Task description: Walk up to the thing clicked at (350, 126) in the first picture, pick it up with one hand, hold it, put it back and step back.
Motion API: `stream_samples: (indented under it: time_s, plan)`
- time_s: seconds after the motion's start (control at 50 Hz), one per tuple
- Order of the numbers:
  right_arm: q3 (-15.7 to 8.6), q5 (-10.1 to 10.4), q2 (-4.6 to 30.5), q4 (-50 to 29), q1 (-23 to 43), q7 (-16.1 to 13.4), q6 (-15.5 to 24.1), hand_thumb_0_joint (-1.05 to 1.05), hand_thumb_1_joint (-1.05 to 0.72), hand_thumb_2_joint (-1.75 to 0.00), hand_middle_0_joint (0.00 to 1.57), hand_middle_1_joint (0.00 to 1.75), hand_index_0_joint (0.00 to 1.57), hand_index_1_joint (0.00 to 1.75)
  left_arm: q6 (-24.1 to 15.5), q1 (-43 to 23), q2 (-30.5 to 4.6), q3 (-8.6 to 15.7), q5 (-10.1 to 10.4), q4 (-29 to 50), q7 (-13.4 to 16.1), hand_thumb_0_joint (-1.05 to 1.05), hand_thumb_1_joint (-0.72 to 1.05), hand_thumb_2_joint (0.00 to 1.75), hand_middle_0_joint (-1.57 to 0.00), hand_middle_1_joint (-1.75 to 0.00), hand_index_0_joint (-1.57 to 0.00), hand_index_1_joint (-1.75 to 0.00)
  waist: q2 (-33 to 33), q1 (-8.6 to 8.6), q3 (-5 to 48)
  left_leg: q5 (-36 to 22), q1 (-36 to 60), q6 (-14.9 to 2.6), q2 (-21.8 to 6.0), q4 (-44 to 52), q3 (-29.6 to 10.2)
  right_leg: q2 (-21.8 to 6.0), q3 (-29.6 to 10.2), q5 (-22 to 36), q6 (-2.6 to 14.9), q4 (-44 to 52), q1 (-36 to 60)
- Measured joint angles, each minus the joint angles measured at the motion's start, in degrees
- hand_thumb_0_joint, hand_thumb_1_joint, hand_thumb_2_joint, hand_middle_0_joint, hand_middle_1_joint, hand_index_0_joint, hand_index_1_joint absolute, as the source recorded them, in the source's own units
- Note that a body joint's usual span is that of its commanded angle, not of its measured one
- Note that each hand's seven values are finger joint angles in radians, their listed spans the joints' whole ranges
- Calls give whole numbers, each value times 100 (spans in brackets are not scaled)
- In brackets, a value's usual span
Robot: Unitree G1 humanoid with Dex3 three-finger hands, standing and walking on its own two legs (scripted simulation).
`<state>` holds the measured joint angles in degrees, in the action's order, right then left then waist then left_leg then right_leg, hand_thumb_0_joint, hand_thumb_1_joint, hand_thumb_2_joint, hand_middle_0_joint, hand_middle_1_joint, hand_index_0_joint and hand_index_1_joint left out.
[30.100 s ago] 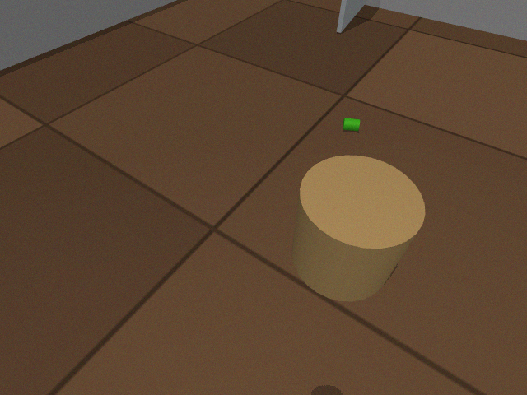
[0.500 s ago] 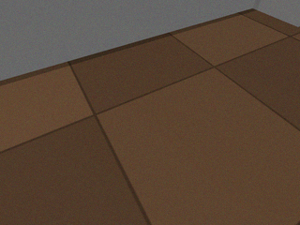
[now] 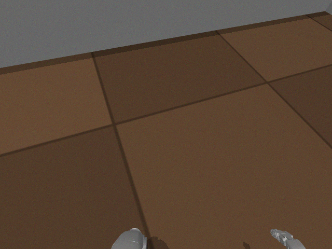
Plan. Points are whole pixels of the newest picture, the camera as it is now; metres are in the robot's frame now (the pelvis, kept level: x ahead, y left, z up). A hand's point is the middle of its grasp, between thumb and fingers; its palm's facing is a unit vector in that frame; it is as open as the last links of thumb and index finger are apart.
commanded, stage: walk up
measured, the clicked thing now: out of the picture -0.07 -1.26 -0.71
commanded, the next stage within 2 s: none
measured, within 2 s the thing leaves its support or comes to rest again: neither
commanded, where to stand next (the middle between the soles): +0.67 -0.02 m, yaw -2 degrees
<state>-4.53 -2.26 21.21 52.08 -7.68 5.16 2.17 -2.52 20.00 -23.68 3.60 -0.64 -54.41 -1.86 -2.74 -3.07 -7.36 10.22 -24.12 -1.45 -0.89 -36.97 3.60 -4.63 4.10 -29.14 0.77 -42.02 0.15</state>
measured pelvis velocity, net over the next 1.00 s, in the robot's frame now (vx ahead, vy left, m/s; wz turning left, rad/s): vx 0.43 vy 0.02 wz -0.24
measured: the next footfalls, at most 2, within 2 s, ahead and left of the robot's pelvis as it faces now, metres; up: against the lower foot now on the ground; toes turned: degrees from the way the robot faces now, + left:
right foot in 0.40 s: +0.33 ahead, -0.17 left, +0.00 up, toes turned -5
left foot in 0.96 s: +0.57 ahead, +0.09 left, +0.00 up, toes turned -13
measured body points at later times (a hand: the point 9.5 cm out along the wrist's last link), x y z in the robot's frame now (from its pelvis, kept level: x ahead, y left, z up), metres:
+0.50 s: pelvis +0.23 -0.06 +0.01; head +0.24 -0.09 +0.45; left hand +0.32 +0.27 -0.07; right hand +0.26 -0.38 -0.13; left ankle +0.13 +0.09 -0.65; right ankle +0.29 -0.16 -0.72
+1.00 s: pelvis +0.43 +0.02 +0.01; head +0.46 +0.02 +0.46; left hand +0.47 +0.33 -0.11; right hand +0.55 -0.31 -0.07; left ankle +0.53 +0.10 -0.72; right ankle +0.30 -0.15 -0.70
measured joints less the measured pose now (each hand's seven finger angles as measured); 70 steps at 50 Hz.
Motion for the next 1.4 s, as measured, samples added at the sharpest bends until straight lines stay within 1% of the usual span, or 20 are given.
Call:
stream_samples:
  time_s: [0.06,0.12,0.26,0.38,0.4,0.44,0.5,0.54,0.66,0.76,0.82,0.94,0.98,1.02,1.06,1.1,1.2,1.34,1.36,1.4]
  plan:
    - [19,159,-74,-259,-94,-81,136,0,-91,-90,20,30,20,30,63,-163,130,-158,56,53,11,1,91,90,-21,-30,-20,-30,130,217,-19,240,345,-47,-39,138,-88,468,-572,92,213,-2076,-1104]
    - [117,237,-116,-323,-326,-174,139,0,-91,-90,20,30,21,30,3,-243,107,-201,109,218,-26,1,91,90,-21,-30,-20,-30,83,270,113,226,923,-20,-30,693,-10,449,-768,597,228,-2442,-1955]
    - [154,199,16,-347,-873,-219,212,0,-90,-90,20,30,21,30,-11,-461,-88,-56,15,509,-177,1,91,90,-21,-30,-20,-30,13,364,242,525,1847,30,38,1254,102,-11,-644,1369,-18,-841,-2872]
    - [81,187,287,-374,-1150,-199,163,1,-90,-90,20,30,21,30,-44,-519,-107,34,-57,432,-295,1,91,90,-21,-30,-20,-30,213,503,325,1305,2153,241,-49,807,164,-42,-347,2129,62,690,-2525]
    - [69,187,334,-359,-1202,-206,136,1,-90,-90,20,30,21,30,-78,-511,-94,53,-68,420,-289,1,91,90,-21,-30,-20,-30,307,498,366,1536,2127,256,-133,553,139,38,-293,2108,54,737,-2407]
    - [36,190,393,-275,-1199,-248,56,1,-90,-90,20,30,20,30,-162,-576,13,76,-97,438,-236,1,91,90,-21,-30,-20,-30,635,479,305,1794,1807,61,-382,-500,-104,248,-71,1756,51,413,-2344]
    - [124,189,328,-155,-1125,-275,-50,1,-91,-90,20,30,20,30,-249,-544,90,15,-26,575,-173,1,91,90,-21,-30,-20,-30,600,318,250,1740,988,-23,-57,-2303,-315,212,-59,1470,113,354,-2127]
    - [168,238,327,-117,-1038,-262,-57,1,-91,-90,20,30,20,30,-257,-442,174,-40,20,600,-126,1,91,90,-21,-30,-20,-30,622,237,238,1426,508,-48,31,-2770,-363,230,-65,1520,112,700,-1833]
    - [146,226,325,-266,-868,-161,-57,1,-91,-90,20,30,20,30,-278,-26,245,-122,39,557,-56,1,91,90,-21,-30,-20,-30,675,157,227,603,-349,20,-134,-2142,-613,402,-52,1596,136,1546,-1085]
    - [77,145,326,-258,-757,-72,-195,1,-91,-90,20,30,20,30,-239,222,217,-115,0,593,-28,1,90,90,-21,-30,-21,-30,669,112,267,374,-516,164,-263,-1025,-606,501,13,1364,88,1734,-690]
    - [76,129,368,-278,-328,23,-346,1,-91,-90,20,30,20,30,-157,512,320,-177,4,515,-6,1,91,90,-21,-30,-20,-30,698,-41,337,339,-450,198,-263,-729,-632,600,-387,1252,24,1773,-615]
    - [130,208,316,-644,142,108,-218,1,-91,-90,20,30,20,30,-45,768,350,-274,-75,358,11,1,90,90,-21,-30,-21,-30,670,-51,534,654,-157,224,-110,-57,-603,488,-957,791,-164,1696,-408]
    - [132,201,222,-738,245,68,-106,1,-91,-90,20,30,20,30,-11,689,233,-250,-61,351,52,1,90,90,-21,-30,-21,-30,459,-58,453,39,100,80,35,233,-412,308,-1197,459,-148,1106,-527]
    - [150,167,105,-852,263,-11,-12,1,-91,-90,20,30,20,30,83,431,166,-220,-35,285,146,1,90,90,-21,-30,-21,-30,360,-37,345,261,251,-65,63,105,-172,381,-1319,116,7,-323,-1075]
    - [178,223,6,-868,188,-37,-25,0,-91,-90,20,30,20,30,114,243,105,-236,-26,291,212,1,91,90,-21,-30,-20,-30,422,21,342,389,566,-157,-52,329,-29,497,-1023,166,106,-1358,-1644]
    - [199,238,-90,-849,43,-66,-73,0,-91,-90,20,30,21,30,79,128,-24,-230,31,331,186,1,91,90,-21,-30,-20,-30,410,128,373,331,1003,-186,-93,820,124,482,-792,617,100,-1724,-2061]
    - [148,244,-67,-826,-390,-178,-104,0,-90,-90,20,30,21,30,128,-112,-307,-115,113,457,136,1,91,90,-21,-30,-20,-30,346,457,362,399,1790,-312,70,1504,517,257,-632,1527,19,-1647,-2817]
    - [-31,133,167,-788,-848,-186,-310,1,-91,-90,20,30,20,30,383,-415,-209,-74,72,471,158,1,91,90,-20,-30,-20,-30,476,761,326,953,2474,-513,432,1733,1196,47,-82,1876,-29,-843,-3260]
    - [-49,122,175,-786,-870,-187,-352,1,-91,-90,20,30,20,30,387,-466,-178,-79,67,502,159,1,91,90,-20,-30,-20,-30,502,788,287,1072,2504,-482,465,1667,1282,49,40,1965,-18,-583,-3211]
    - [-84,116,133,-773,-851,-186,-450,1,-91,-90,20,30,20,30,321,-549,-146,-77,42,629,167,1,91,90,-20,-30,-20,-30,507,781,133,1379,2390,-217,451,1067,1482,109,335,2303,67,157,-2882]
